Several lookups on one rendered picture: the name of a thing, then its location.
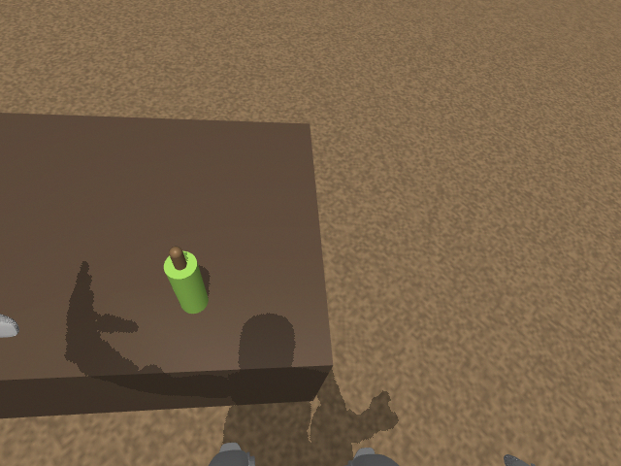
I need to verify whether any bottle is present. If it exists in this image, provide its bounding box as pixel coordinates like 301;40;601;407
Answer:
164;247;209;314

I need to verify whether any left robot hand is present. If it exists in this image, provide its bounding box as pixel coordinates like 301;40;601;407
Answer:
0;314;19;338

